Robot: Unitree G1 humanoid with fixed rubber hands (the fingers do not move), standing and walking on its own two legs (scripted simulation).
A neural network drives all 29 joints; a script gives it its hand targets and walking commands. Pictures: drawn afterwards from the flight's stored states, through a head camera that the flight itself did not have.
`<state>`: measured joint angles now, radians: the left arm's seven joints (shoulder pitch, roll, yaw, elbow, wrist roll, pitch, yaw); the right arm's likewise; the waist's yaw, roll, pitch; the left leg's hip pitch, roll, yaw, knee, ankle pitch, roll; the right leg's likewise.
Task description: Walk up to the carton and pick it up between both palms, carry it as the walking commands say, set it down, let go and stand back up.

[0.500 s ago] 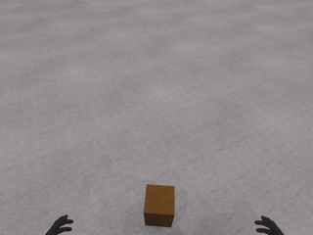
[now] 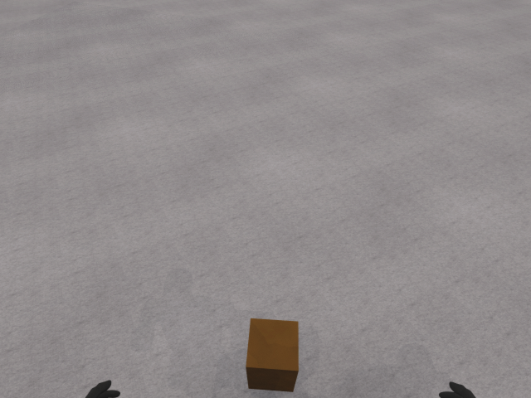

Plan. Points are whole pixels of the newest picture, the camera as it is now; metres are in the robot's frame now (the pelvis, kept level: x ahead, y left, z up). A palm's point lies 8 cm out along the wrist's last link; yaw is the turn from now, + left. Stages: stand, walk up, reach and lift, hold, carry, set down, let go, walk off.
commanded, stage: stand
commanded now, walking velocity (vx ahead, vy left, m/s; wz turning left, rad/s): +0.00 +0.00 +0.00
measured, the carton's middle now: (272, 356) +0.41 +0.00 -0.66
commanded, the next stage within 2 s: none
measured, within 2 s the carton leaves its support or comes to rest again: neither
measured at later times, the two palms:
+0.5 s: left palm out of the picture +0.08 +0.30 -0.10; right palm out of the picture +0.08 -0.31 -0.09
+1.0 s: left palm out of the picture +0.07 +0.31 -0.10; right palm out of the picture +0.07 -0.31 -0.09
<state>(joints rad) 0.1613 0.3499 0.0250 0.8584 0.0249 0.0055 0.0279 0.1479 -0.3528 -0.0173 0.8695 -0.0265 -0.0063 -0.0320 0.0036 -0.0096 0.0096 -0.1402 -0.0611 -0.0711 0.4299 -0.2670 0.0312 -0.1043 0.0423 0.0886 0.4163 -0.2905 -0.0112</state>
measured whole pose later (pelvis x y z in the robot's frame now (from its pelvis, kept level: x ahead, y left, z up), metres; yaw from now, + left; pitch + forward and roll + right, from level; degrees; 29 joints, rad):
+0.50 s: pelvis -0.02 +0.00 +0.00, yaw +0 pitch -2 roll +0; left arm 0.15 0.37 0.01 0.96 0.02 0.00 0.02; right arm 0.13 -0.37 -0.01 0.98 -0.02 -0.01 -0.03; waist 0.00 -0.01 0.02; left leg -0.11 -0.06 -0.07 0.37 -0.21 0.03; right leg -0.08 0.04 0.09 0.36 -0.24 -0.01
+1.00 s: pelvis -0.02 +0.00 +0.01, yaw +0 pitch -2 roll +0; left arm 0.13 0.38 0.01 1.02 0.02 -0.01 0.01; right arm 0.12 -0.38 0.00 1.03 -0.02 -0.02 -0.02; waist 0.00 -0.01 0.03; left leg -0.11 -0.06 -0.07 0.34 -0.19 0.03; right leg -0.08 0.04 0.09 0.33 -0.21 -0.01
